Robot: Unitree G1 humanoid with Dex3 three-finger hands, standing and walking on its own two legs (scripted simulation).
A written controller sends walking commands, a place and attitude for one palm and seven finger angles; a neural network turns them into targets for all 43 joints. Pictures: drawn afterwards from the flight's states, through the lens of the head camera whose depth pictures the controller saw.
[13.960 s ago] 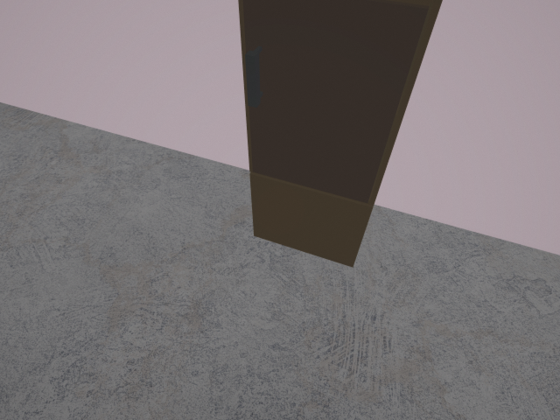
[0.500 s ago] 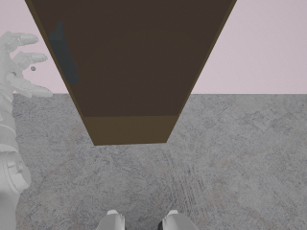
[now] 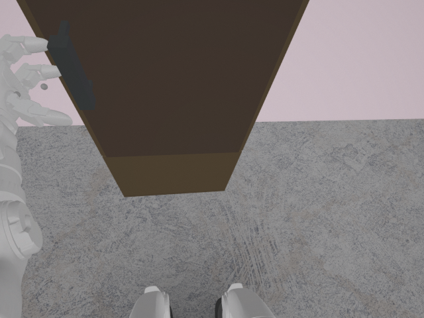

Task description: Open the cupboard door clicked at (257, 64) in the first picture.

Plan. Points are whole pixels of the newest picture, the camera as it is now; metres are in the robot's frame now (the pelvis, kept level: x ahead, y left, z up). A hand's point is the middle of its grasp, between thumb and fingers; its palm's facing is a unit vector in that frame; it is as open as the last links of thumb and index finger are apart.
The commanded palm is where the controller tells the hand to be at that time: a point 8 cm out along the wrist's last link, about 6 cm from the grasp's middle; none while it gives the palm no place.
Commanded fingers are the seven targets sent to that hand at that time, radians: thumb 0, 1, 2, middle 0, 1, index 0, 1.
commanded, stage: slide the fingers in behind the handle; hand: left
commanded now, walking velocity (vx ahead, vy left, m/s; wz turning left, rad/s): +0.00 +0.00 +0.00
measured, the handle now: (77, 68) +0.54 +0.21 +0.10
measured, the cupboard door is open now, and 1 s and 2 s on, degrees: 0 0 0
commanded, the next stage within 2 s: close the thumb around the handle in 1.38 s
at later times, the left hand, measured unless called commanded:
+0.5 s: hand (66, 89) +0.49 +0.22 +0.10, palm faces +0.01 -1.00 -0.01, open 13.9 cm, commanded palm +0.47 +0.26 +0.10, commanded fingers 0.00 -0.50 0.30 -0.30 -1.20 -0.30 -1.20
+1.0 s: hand (87, 87) +0.50 +0.19 +0.10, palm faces +0.04 -1.00 +0.00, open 13.9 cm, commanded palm +0.47 +0.23 +0.10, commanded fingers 0.00 -0.50 0.30 -0.30 -1.20 -0.30 -1.20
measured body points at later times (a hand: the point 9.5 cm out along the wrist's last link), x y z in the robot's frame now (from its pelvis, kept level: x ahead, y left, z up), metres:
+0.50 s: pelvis +0.00 -0.01 +0.00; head +0.11 +0.02 +0.44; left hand +0.48 +0.27 +0.10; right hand +0.03 -0.27 -0.10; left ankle +0.02 +0.09 -0.68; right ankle +0.01 -0.13 -0.68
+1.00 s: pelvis +0.00 -0.01 +0.00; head +0.11 +0.01 +0.44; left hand +0.49 +0.24 +0.10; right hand +0.01 -0.28 -0.11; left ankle +0.02 +0.09 -0.68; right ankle +0.01 -0.13 -0.68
